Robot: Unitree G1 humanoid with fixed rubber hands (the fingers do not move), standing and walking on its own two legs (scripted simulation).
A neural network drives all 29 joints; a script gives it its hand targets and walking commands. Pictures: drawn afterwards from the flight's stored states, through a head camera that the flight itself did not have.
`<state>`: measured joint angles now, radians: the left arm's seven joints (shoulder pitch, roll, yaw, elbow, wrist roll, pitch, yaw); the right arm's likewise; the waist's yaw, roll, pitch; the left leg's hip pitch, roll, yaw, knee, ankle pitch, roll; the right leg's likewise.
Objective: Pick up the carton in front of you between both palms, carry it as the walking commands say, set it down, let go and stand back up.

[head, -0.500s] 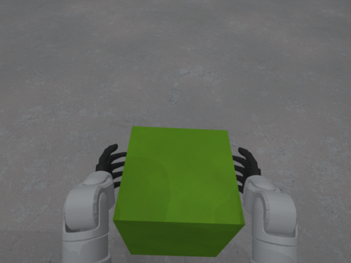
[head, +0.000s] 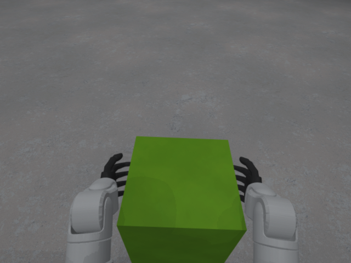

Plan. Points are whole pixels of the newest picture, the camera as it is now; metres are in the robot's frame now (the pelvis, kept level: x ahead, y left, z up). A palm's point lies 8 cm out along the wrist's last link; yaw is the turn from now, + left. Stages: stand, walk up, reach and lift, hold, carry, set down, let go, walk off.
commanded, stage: carry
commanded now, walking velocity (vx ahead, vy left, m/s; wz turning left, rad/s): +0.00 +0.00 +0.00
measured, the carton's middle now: (179, 205) +0.27 +0.00 +0.01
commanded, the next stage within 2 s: hold in 1.96 s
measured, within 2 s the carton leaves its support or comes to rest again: neither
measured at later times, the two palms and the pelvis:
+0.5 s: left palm (116, 192) +0.28 +0.15 +0.03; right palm (245, 196) +0.28 -0.15 +0.03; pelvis +0.00 +0.00 +0.00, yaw +0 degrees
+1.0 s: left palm (109, 213) +0.23 +0.15 +0.03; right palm (249, 217) +0.23 -0.15 +0.03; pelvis -0.05 +0.00 -0.01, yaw +0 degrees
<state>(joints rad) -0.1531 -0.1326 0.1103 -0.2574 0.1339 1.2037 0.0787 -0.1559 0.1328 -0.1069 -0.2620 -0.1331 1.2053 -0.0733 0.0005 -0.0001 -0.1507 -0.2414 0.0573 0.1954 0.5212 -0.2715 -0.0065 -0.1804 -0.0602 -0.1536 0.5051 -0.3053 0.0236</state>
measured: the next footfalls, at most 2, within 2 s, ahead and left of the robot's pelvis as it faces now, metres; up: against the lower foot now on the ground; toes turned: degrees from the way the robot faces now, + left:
none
